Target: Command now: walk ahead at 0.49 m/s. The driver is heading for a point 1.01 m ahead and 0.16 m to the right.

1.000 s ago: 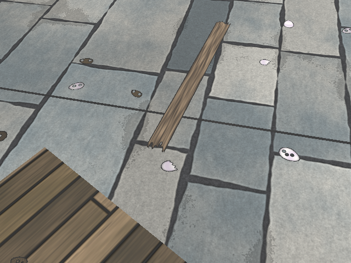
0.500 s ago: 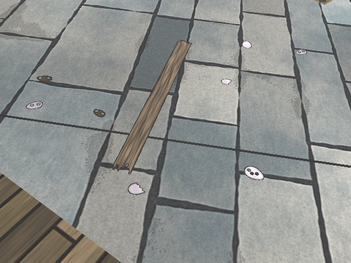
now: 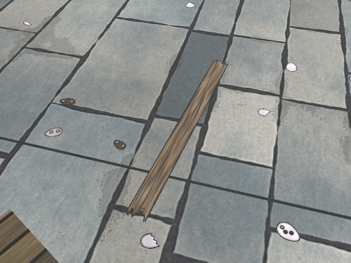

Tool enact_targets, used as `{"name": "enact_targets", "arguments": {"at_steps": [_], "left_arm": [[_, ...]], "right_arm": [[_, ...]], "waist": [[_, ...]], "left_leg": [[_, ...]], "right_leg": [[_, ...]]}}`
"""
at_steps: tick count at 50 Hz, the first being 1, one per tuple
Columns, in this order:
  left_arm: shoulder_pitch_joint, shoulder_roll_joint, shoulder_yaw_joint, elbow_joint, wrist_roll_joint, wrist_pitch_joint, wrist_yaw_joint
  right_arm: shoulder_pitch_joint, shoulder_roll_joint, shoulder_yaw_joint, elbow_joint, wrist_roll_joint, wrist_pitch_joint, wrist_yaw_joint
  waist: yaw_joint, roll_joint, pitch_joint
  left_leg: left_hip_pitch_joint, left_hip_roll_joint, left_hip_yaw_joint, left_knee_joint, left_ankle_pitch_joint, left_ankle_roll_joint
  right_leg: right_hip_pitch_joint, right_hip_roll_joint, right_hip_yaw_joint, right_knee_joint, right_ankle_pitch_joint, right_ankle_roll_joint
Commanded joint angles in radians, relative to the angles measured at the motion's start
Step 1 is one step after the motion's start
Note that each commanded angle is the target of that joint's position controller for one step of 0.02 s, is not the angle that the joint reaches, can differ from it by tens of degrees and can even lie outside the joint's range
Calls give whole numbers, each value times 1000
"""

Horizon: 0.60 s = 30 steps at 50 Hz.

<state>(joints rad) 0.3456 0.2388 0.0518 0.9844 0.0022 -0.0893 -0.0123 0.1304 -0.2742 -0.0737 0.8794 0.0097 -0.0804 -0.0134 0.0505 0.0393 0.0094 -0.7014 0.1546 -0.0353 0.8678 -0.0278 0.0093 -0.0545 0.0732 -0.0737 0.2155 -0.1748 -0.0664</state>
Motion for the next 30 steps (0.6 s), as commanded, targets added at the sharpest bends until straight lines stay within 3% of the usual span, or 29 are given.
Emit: {"name": "enact_targets", "arguments": {"at_steps": [1, 4, 7, 9, 10, 11, 12, 13, 14, 15, 16, 17, 19, 21, 25, 30], "left_arm": [[-29, 162, 27, -60, -9, -14, 16], [41, 172, 31, -32, -20, -2, 20], [67, 182, 39, -17, -24, 16, 24], [44, 200, 46, -23, -22, 27, 26], [23, 200, 45, -28, -20, 35, 25], [24, 174, 34, -37, -13, 40, 27], [116, 85, 4, -63, 0, 30, 20], [162, 18, -20, -48, -5, 6, 13], [58, 134, 10, -67, -38, -15, 9], [-27, 163, 17, -95, -54, -28, 10], [-70, 160, 19, -100, -43, -32, 16], [-72, 151, 26, -98, -31, -25, 20], [-25, 103, 24, -83, -28, 3, 19], [-37, 86, 22, -87, -31, 25, 21], [-142, 89, 27, -125, -24, 28, 16], [-298, 60, 11, -185, -19, 20, -10]], "right_arm": [[-73, -21, 6, -62, 0, -13, 16], [-165, -23, 16, -94, 8, -17, 34], [-205, -46, 14, -125, 10, -23, 52], [-144, -85, 0, -118, 13, -26, 57], [-38, -117, -18, -90, 12, -27, 55], [138, -168, -43, -37, 9, -25, 47], [293, -267, -67, -7, -16, -24, 39], [335, -252, -60, 11, -4, -21, 46], [287, -169, -34, 6, 4, -24, 45], [191, -139, -24, -15, 4, -25, 41], [116, -113, -15, -29, -4, -26, 40], [74, -88, -7, -34, -14, -29, 41], [57, -69, -3, -25, -21, -35, 44], [72, -92, -9, -7, -21, -44, 37], [113, -113, -14, 19, -26, -43, 14], [160, -133, -15, 40, -15, -35, -2]], "waist": [[-14, -79, 82], [17, -73, 99], [8, -81, 93], [-38, -112, 42], [-100, -121, -27], [-174, -107, -143], [-166, 60, -319], [-149, 223, -426], [-167, 150, -316], [-146, 105, -183], [-118, 29, -110], [-83, 22, -62], [-41, 40, -52], [-31, 32, -15], [-56, 14, 30], [-113, -1, 74]], "left_leg": [[56, -26, 31, -188, 153, -8], [46, -49, 33, -291, 158, 0], [36, -65, 24, -351, 61, 33], [147, -103, 51, -365, -26, 61], [297, -139, 84, -380, -38, 86], [557, -135, 75, -363, -21, 121], [975, 119, -284, -341, -75, 251], [1134, 246, -677, -512, -253, 339], [1068, 209, -620, -556, -321, 284], [923, 182, -474, -576, -254, 245], [775, 148, -368, -605, -154, 228], [660, 113, -287, -638, -82, 215], [567, 82, -201, -698, -47, 215], [527, 81, -123, -742, 0, 222], [561, 62, 6, -773, 48, 194], [627, 65, 128, -786, 62, 161]], "right_leg": [[-114, -251, 119, -143, 159, -138], [-9, -283, 114, -113, 162, -135], [119, -335, 127, -43, 238, -119], [165, -342, 123, 51, 451, -98], [158, -313, 95, 187, 619, -80], [60, -256, 55, 405, 626, -48], [-299, -148, 12, 792, 299, 12], [-542, -4, 121, 1019, -399, 42], [-657, -63, 200, 1113, -397, 20], [-697, -117, 167, 1102, -302, 5], [-662, -164, 146, 1050, -211, 5], [-605, -199, 146, 990, -153, 9], [-519, -224, 149, 938, -104, 18], [-545, -233, 148, 888, -55, 34], [-636, -211, 177, 687, 161, 52], [-606, -177, 95, 450, 308, 42]]}}
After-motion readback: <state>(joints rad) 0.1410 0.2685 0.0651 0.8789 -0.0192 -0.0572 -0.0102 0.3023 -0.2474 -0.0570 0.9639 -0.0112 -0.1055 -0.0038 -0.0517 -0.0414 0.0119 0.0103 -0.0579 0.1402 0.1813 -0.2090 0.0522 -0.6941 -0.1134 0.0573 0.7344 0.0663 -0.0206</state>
